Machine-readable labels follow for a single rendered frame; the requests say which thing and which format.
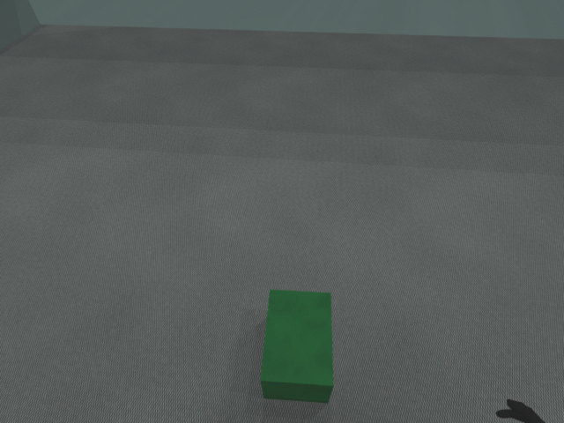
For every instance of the robot right hand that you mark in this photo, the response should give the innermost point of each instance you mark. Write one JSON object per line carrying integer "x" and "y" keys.
{"x": 520, "y": 412}

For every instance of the carton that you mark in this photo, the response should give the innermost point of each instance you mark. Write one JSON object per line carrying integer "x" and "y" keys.
{"x": 297, "y": 353}

